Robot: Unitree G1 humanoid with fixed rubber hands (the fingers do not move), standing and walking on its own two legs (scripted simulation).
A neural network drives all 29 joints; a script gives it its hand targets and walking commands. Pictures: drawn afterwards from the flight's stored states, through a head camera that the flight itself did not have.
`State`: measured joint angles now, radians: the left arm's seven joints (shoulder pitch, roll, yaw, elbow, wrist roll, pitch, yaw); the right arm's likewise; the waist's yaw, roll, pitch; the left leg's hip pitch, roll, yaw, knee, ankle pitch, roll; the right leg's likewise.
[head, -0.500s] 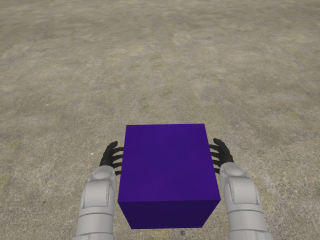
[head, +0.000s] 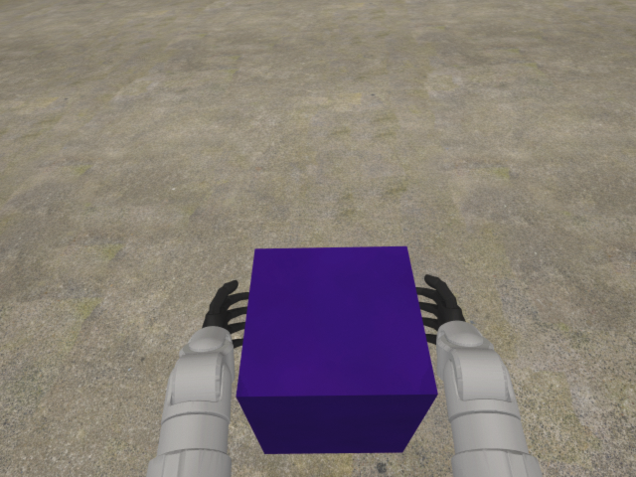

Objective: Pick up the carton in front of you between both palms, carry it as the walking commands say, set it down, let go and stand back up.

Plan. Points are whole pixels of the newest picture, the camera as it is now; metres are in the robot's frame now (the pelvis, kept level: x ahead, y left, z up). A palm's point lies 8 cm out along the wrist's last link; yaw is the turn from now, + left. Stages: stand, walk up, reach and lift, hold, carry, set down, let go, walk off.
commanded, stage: hold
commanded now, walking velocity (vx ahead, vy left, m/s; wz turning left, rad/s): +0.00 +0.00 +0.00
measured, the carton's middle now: (332, 355) +0.30 +0.00 -0.04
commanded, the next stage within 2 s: set down in 0.36 s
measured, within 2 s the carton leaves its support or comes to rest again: neither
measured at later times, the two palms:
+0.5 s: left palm (227, 327) +0.29 +0.13 +0.05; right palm (456, 314) +0.30 -0.17 +0.04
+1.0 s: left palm (258, 356) +0.36 +0.13 -0.14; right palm (430, 358) +0.34 -0.17 -0.15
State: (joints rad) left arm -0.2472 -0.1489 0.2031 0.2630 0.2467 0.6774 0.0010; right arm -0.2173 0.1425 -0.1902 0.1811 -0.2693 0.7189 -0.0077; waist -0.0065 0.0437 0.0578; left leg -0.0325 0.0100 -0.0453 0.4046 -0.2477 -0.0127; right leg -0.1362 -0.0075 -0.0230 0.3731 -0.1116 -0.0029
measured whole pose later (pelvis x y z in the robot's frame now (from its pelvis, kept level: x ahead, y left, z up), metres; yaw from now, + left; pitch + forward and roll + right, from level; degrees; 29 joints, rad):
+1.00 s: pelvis -0.02 +0.02 -0.06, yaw +0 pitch +24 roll +1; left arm -0.55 -0.18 0.37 0.54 0.25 0.14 0.07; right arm -0.55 0.09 -0.42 0.50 -0.29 0.18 0.05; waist -0.05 0.06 0.05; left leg -0.95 -0.05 -0.03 0.91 -0.38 0.00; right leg -1.05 -0.03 0.03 0.84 -0.22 0.02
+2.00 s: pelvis -0.08 +0.01 -0.32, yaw +3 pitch +49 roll +1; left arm -1.23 0.11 0.33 0.85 0.17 0.27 0.05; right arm -1.07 0.03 -0.55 0.58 -0.22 0.30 -0.07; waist -0.09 0.06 -0.05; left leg -2.14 -0.10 -0.04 1.89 -0.60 -0.03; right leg -2.23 -0.01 0.06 1.77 -0.39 0.06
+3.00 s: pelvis -0.08 +0.02 -0.39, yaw +1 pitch +44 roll -3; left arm -1.46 0.25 0.11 1.08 0.09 0.20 0.06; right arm -1.36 -0.18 -0.56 0.99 -0.11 0.19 -0.02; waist -0.15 -0.01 0.21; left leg -2.28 -0.12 -0.05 2.17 -0.66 -0.02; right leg -2.36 0.00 0.06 2.02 -0.42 0.09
